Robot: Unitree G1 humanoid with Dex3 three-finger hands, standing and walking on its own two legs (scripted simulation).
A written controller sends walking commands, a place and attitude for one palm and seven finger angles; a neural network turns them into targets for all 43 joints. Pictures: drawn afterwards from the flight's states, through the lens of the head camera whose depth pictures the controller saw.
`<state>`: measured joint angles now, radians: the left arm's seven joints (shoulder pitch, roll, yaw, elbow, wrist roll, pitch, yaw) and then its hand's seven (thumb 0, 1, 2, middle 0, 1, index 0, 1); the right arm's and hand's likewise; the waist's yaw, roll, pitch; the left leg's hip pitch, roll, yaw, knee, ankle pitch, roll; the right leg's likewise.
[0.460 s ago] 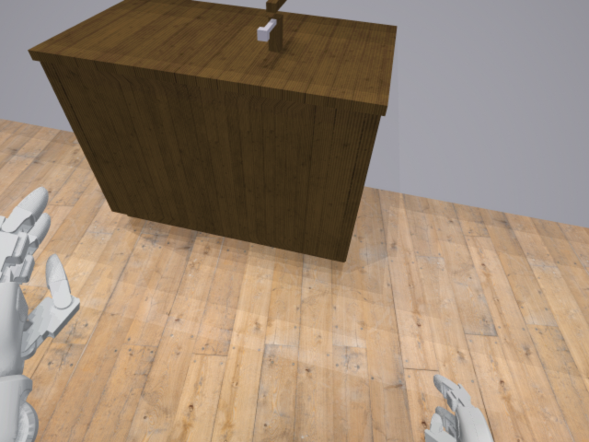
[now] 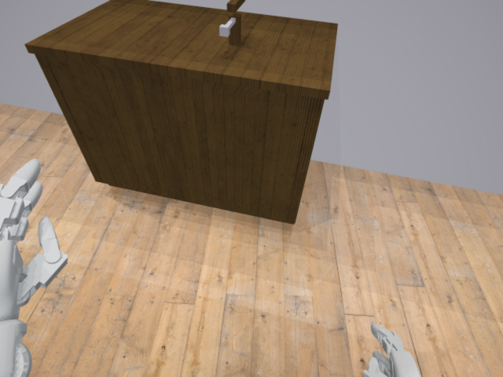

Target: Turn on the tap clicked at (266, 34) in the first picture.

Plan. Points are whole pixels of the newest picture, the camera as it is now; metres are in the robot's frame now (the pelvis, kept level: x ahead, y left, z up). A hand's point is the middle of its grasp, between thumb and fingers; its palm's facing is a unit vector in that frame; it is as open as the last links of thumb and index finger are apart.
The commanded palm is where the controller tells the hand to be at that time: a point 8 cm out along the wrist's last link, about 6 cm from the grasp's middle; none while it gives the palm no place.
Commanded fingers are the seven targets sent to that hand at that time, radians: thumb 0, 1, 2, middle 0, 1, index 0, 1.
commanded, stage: walk to a spot facing it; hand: left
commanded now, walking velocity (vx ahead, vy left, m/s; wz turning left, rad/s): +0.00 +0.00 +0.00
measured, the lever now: (224, 30) +1.09 +0.16 +0.11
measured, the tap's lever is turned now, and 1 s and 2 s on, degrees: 0 0 0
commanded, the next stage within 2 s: none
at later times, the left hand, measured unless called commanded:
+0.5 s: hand (21, 291) +0.17 +0.26 +0.16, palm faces +0.49 -0.77 -0.40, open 7.4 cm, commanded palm +0.10 +0.30 +0.18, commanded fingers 0.00 0.90 0.90 -0.20 -0.30 -0.20 -0.30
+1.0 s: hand out of the picture +0.03 +0.32 +0.17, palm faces +0.80 -0.52 -0.29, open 7.4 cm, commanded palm -0.03 +0.33 +0.18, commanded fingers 0.00 0.90 0.90 -0.20 -0.30 -0.20 -0.30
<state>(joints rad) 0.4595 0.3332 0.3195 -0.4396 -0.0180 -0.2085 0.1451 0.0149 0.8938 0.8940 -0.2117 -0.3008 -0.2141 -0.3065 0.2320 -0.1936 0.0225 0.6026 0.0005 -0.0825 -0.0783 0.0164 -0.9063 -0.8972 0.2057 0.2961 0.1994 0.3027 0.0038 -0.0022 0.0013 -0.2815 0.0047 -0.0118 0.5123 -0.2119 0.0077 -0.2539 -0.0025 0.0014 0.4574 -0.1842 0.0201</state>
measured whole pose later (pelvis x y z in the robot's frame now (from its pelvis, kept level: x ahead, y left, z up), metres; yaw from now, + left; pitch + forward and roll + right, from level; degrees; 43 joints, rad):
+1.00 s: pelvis -0.04 +0.01 -0.02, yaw +28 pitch -1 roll +2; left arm 0.45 0.33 0.34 -0.61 -0.04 -0.17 0.20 0.02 0.89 0.89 -0.21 -0.30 -0.21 -0.31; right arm 0.22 -0.25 -0.04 0.57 -0.01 -0.07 -0.10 0.02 -0.91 -0.90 0.20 0.30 0.20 0.30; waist 0.03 -0.08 0.05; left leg -0.34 0.04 0.15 0.64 -0.25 0.03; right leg -0.28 -0.20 -0.18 0.88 -0.49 0.04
